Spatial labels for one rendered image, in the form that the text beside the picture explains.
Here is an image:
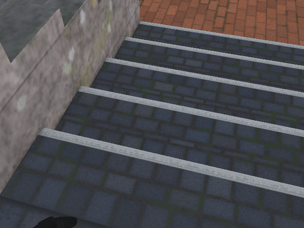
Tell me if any robot left hand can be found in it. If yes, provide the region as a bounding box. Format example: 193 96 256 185
33 217 77 228

